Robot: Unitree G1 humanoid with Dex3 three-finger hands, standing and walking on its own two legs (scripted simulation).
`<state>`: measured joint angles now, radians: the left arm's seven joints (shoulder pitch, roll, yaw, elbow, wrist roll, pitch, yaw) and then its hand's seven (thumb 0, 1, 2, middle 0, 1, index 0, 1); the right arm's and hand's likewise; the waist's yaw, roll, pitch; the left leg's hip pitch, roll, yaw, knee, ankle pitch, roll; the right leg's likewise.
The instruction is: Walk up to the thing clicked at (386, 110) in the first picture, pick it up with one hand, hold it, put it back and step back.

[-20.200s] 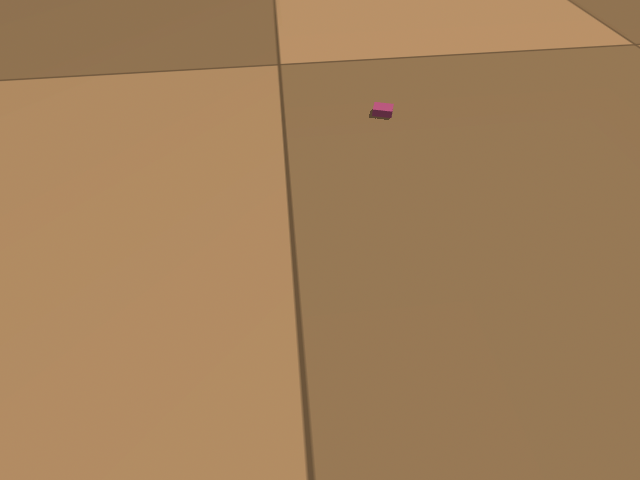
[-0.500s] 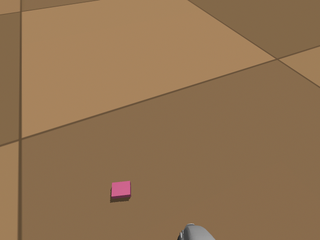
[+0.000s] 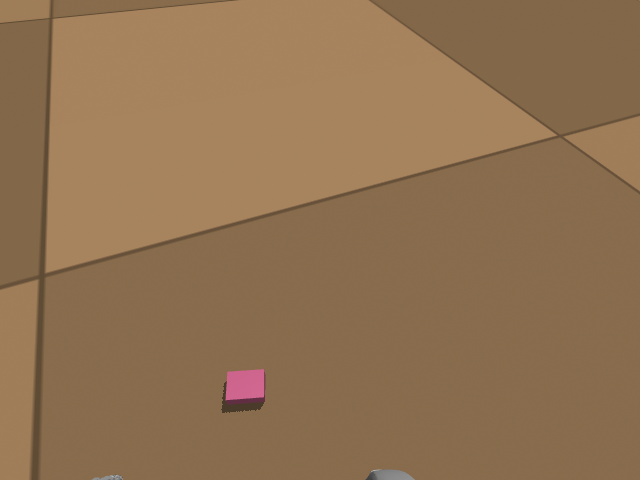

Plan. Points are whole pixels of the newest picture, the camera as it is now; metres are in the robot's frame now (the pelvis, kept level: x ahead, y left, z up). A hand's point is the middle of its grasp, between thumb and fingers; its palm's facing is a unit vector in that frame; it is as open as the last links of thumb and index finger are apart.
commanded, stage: stand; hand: left
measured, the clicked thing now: (246, 386) +0.49 +0.21 -0.74
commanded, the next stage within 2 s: none
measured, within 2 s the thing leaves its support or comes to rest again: neither
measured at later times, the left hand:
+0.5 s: hand out of the picture +0.10 +0.24 -0.14, palm faces -0.02 -0.94 -0.33, open 7.4 cm
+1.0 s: hand out of the picture +0.12 +0.24 -0.14, palm faces -0.02 -0.94 -0.34, open 7.4 cm
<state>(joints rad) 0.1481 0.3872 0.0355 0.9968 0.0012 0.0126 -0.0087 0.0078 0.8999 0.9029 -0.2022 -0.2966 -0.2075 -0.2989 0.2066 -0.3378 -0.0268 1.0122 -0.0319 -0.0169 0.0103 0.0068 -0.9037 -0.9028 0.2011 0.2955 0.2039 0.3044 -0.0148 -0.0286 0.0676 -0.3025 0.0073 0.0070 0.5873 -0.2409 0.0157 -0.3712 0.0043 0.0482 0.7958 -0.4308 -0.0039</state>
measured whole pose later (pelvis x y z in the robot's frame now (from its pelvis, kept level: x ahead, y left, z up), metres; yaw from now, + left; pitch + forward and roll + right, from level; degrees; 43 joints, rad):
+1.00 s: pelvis +0.03 -0.01 +0.02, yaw +0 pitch -1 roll +0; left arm 0.08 0.35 0.01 1.15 0.00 -0.02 -0.01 0.01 0.90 0.90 -0.20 -0.30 -0.21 -0.30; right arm 0.06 -0.35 -0.01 1.16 -0.01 -0.02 0.01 0.01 -0.90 -0.90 0.20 0.30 0.20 0.30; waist -0.01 0.01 0.05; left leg -0.14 0.02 0.01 0.32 -0.15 -0.01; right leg -0.10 0.00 0.02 0.31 -0.19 0.01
